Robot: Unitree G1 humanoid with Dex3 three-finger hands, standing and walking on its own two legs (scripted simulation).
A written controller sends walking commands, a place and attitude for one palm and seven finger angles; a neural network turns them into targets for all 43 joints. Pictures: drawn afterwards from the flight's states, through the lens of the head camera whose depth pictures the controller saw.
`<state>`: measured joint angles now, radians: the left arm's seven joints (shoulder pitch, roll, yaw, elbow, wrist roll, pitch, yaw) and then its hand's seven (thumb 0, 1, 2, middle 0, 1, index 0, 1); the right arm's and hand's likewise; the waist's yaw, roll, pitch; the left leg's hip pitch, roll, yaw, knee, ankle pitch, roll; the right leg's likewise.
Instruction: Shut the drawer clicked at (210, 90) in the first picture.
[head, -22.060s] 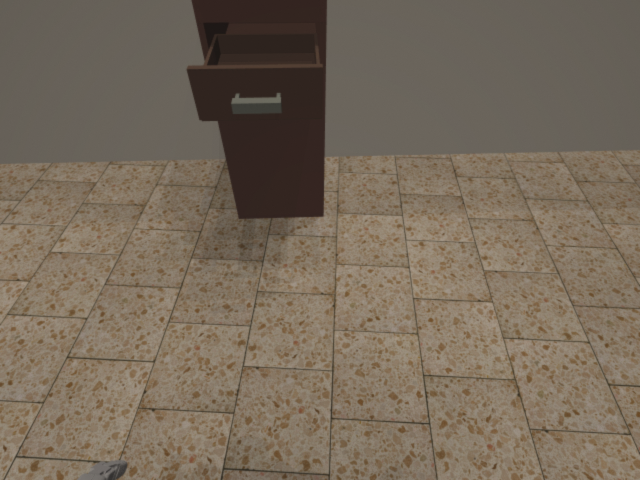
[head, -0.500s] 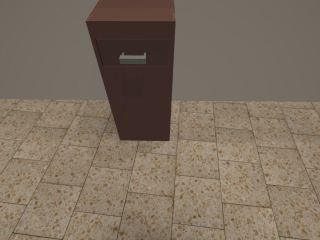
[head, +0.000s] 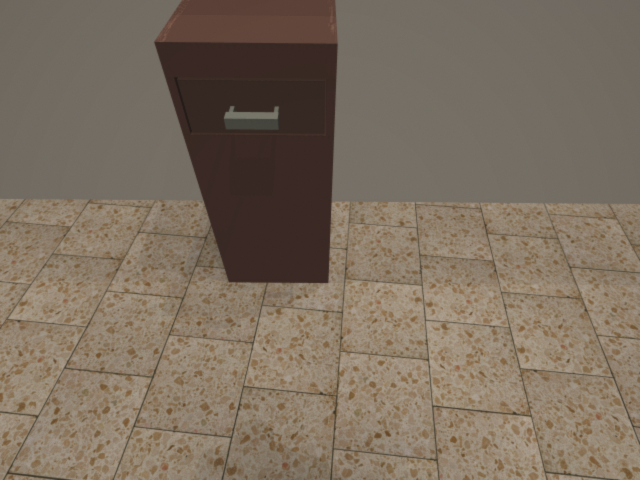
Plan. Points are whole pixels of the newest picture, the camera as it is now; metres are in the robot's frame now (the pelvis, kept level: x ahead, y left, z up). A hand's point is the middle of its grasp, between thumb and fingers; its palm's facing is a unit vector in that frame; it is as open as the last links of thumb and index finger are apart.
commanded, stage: look to check the result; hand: left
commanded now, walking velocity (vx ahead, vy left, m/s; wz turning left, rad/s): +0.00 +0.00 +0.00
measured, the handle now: (253, 115) +0.87 +0.20 -0.03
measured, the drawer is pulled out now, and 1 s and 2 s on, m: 0.00 0.00 0.00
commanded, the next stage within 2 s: stand and wait in 0.46 s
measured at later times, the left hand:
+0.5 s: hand out of the picture +0.02 +0.18 -0.17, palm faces +0.02 -0.98 -0.21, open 7.4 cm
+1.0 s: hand out of the picture +0.03 +0.18 -0.17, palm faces +0.02 -0.97 -0.22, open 7.4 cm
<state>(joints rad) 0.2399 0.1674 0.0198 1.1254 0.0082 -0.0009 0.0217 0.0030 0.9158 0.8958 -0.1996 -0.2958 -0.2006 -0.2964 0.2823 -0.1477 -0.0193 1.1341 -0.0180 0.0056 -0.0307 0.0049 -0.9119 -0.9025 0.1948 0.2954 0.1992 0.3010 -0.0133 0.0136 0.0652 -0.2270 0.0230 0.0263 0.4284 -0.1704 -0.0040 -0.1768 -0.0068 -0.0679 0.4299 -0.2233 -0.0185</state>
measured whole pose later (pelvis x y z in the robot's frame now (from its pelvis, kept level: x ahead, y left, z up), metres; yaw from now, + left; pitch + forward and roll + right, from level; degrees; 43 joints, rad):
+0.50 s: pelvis +0.01 +0.00 +0.00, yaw +0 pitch -2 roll +0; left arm 0.23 0.17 0.01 1.14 0.01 -0.01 0.02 0.00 0.91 0.90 -0.20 -0.30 -0.20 -0.30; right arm 0.22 -0.16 -0.01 1.14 -0.02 0.00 -0.03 0.01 -0.91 -0.90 0.20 0.30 0.20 0.30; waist 0.00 0.02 0.07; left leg -0.19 0.03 0.03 0.40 -0.18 -0.01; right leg -0.14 0.00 -0.07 0.40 -0.23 -0.02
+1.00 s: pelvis +0.02 -0.01 +0.00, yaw +0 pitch -2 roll +0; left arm 0.23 0.18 0.02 1.15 0.01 -0.01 0.02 0.00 0.91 0.90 -0.20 -0.30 -0.20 -0.30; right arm 0.24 -0.17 -0.01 1.15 -0.01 0.00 -0.03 0.00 -0.91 -0.90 0.20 0.30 0.20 0.30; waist -0.01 0.02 0.06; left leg -0.17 0.03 0.03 0.38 -0.18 -0.02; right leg -0.12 0.00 -0.07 0.38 -0.23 -0.03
